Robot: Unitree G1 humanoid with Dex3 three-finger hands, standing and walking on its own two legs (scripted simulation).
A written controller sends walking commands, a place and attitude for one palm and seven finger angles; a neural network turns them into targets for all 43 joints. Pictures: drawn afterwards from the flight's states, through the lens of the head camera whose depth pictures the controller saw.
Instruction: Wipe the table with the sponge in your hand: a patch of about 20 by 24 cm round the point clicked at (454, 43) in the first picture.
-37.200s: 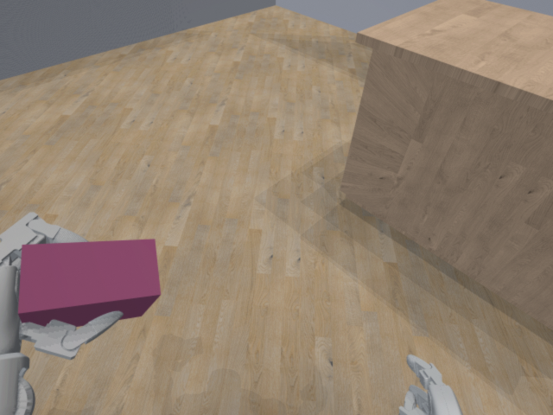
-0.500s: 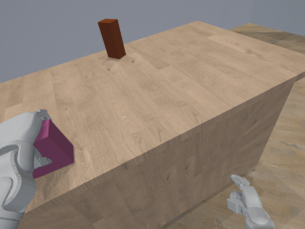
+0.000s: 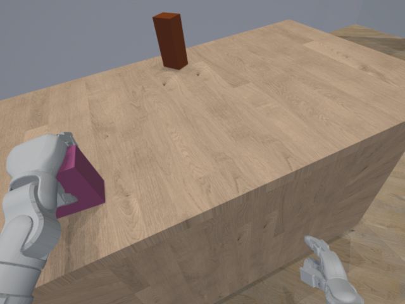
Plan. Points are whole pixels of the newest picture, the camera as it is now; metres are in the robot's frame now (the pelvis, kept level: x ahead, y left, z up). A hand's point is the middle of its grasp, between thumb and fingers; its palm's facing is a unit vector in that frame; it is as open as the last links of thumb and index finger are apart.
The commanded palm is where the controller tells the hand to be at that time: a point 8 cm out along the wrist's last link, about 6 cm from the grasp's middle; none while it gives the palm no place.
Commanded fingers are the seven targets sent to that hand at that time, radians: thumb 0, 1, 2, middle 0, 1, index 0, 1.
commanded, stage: wipe forward along the middle lane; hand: left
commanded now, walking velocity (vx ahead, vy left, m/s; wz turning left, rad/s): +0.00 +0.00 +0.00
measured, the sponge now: (69, 190) +0.28 +0.31 +0.11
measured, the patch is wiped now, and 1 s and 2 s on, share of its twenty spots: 0.90 0.90 0.90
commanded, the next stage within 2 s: slide back across to the first lane in 1.14 s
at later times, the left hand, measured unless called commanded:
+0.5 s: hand (56, 162) +0.31 +0.33 +0.16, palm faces +0.01 -0.03 -1.00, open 10.1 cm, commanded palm +0.29 +0.34 +0.19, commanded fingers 0.00 0.10 1.30 -1.20 -1.60 -1.20 -1.60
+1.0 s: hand (57, 144) +0.36 +0.36 +0.16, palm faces -0.06 -0.02 -1.00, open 10.1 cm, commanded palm +0.34 +0.36 +0.19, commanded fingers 0.00 0.10 1.30 -1.20 -1.60 -1.20 -1.60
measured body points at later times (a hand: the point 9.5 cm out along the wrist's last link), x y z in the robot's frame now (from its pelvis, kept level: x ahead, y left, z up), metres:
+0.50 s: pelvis -0.05 +0.02 +0.00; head -0.07 -0.01 +0.45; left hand +0.31 +0.33 +0.22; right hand +0.15 -0.21 -0.10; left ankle -0.03 +0.13 -0.73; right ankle -0.01 -0.04 -0.73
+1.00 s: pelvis -0.03 +0.03 +0.01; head -0.03 +0.00 +0.46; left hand +0.36 +0.36 +0.22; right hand +0.10 -0.23 -0.12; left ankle -0.03 +0.13 -0.73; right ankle -0.01 -0.04 -0.73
